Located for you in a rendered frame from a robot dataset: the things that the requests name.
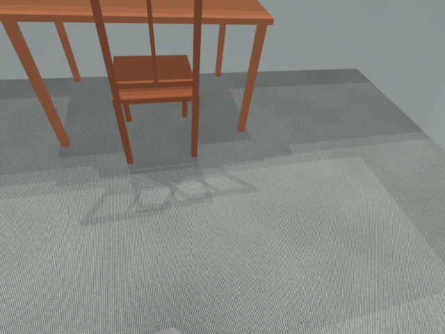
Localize chair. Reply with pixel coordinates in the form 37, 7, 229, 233
90, 0, 202, 164

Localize table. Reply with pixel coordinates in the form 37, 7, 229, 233
0, 0, 274, 148

